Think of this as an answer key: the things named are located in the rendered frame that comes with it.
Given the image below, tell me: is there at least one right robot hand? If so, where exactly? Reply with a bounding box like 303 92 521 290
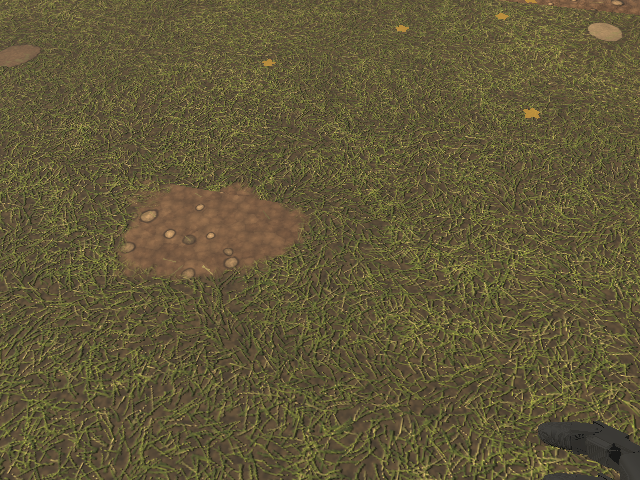
538 421 640 480

